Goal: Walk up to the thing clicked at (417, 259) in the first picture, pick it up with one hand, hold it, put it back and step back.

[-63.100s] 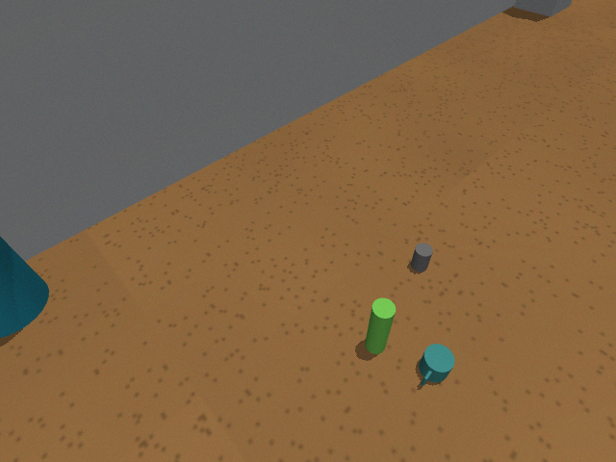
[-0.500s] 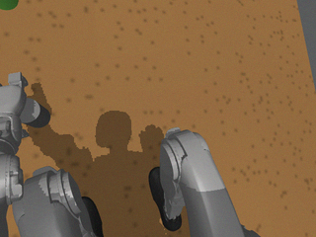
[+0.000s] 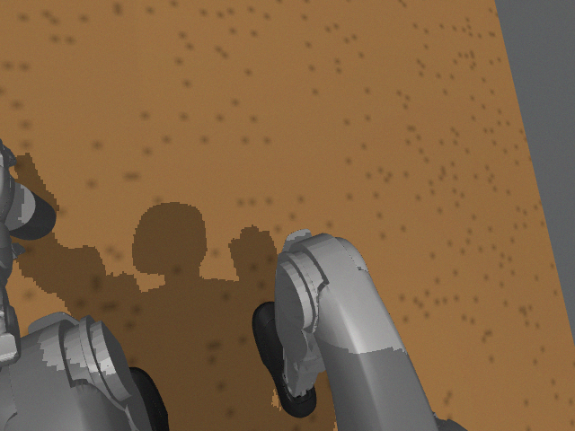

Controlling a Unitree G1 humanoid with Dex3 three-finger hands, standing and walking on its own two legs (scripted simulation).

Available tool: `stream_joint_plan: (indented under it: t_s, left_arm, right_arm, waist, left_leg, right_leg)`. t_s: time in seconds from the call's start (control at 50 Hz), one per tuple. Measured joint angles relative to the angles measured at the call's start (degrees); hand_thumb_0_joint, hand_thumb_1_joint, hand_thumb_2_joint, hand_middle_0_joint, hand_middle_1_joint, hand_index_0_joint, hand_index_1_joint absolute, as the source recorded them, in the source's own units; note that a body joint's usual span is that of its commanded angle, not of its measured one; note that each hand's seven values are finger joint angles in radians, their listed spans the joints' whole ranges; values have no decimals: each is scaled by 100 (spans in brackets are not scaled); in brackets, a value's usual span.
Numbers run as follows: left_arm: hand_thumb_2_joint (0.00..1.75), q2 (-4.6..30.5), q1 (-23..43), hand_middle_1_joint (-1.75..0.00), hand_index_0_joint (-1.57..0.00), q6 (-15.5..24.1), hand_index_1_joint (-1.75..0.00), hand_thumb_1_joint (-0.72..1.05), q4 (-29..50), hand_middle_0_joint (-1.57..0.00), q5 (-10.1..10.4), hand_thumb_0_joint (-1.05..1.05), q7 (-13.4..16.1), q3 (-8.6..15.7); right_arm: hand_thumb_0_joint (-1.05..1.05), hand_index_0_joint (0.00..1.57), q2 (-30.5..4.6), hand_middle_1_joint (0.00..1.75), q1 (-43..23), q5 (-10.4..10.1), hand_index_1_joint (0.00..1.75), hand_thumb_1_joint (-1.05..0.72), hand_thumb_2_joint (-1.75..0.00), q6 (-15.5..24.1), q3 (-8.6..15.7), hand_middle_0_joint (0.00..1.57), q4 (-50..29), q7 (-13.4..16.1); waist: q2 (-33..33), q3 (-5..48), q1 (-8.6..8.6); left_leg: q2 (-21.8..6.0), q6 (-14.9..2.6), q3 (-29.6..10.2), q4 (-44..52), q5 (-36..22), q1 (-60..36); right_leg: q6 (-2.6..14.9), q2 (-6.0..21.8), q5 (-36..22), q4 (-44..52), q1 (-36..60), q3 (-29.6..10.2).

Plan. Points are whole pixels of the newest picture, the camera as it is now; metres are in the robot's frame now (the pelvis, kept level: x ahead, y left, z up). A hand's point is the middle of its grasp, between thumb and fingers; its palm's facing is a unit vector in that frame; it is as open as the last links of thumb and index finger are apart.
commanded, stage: close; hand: left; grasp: from above
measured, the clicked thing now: (19, 213) +0.46 +0.25 -0.25
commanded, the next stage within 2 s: settle in 1.86 s
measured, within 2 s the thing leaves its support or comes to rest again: neither
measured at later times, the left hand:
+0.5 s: hand out of the picture +0.44 +0.26 -0.23, palm faces -0.44 -0.12 -0.89, open 12.3 cm
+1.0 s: hand (1, 222) +0.44 +0.26 -0.22, palm faces -0.44 -0.11 -0.89, open 11.7 cm
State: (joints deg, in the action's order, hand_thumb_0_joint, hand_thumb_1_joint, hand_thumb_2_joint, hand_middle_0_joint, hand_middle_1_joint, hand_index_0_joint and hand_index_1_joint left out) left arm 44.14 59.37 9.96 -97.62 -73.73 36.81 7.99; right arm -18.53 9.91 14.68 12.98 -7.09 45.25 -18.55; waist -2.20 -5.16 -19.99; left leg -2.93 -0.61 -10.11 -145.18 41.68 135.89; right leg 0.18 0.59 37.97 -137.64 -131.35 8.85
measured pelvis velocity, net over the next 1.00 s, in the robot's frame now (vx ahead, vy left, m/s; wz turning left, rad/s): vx -0.01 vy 0.00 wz -0.02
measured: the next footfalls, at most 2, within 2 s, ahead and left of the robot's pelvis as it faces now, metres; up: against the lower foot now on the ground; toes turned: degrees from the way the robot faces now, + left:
none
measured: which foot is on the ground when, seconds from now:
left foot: down 0.00-1.00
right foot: down 0.00-1.00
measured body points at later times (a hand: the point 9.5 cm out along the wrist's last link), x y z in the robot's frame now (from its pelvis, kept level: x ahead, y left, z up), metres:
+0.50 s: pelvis -0.01 +0.00 +0.00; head +0.26 +0.08 +0.35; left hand +0.46 +0.27 -0.18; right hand +0.01 -0.25 -0.08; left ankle +0.06 +0.13 -0.27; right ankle +0.10 -0.11 -0.27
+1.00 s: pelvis -0.01 +0.00 +0.00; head +0.26 +0.08 +0.36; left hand +0.46 +0.26 -0.17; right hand +0.02 -0.25 -0.07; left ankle +0.06 +0.13 -0.27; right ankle +0.10 -0.11 -0.27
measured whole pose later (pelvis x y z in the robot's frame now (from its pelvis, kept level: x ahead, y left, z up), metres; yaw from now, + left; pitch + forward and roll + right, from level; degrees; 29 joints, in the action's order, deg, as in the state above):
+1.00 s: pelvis -0.01 +0.00 +0.00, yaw -1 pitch +29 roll -11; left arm 45.1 60.0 8.5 -101.2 -71.6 38.9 5.9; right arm -19.4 8.3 15.0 18.4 -9.9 43.8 -22.2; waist -3.0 -6.5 -20.7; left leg -3.1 -0.3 -11.6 -145.1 41.2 134.8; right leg 0.1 -0.1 36.7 -136.5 -130.1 10.0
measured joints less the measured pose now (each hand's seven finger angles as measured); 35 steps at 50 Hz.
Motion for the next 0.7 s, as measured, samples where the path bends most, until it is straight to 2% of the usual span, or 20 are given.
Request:
stream_joint_plan:
  t_s: [0.1, 0.22, 0.36, 0.44, 0.7]
  left_arm:
    - [96, 0, 36, -108, -17, -23, -103, -33, -216, -14, -18, 0, 76, 2]
    - [93, 107, 86, -107, -20, -17, -102, -30, -371, -16, -49, 0, 191, 139]
    - [90, 232, 99, -106, -22, 11, -100, -28, -458, -19, -11, -1, 226, 119]
    - [89, 242, 126, -106, -24, 14, -100, -26, -481, -21, 53, -1, 222, -35]
    - [87, 172, 70, -102, -27, -31, -97, -23, -414, -26, 101, -1, 278, -230]
  right_arm:
    - [0, 20, 29, 30, -24, 20, 30, -90, -90, 72, -92, 20, -42, -87]
    - [0, 20, 39, 30, -81, 36, 30, -90, -90, 175, -197, 20, -134, -153]
    - [0, 20, 0, 30, -124, 63, 30, -90, -90, 273, -253, 20, -146, -195]
    - [0, 20, -39, 30, -142, 91, 30, -90, -90, 329, -295, 20, -129, -224]
    - [0, 20, -66, 30, -147, 83, 30, -90, -90, 441, -313, 20, -154, -299]
  waist:
    - [14, 2, -51]
    - [-18, -86, -99]
    - [-73, -174, -114]
    - [-92, -186, -112]
    - [-122, -116, -78]
  left_leg:
    - [-11, -10, -27, -7, 22, -29]
    - [-22, -17, -54, -17, -22, -37]
    - [-19, -10, -95, -58, -61, -35]
    - [-13, -6, -118, -77, -63, -46]
    - [-17, 0, -170, -49, -25, -90]
  right_leg:
    - [-14, -19, 1, 21, 37, 21]
    - [-24, -39, -66, 38, 51, 43]
    - [-24, -48, -120, 20, 55, 73]
    - [-25, -49, -126, 13, 74, 90]
    - [-38, -73, -113, 87, 142, 134]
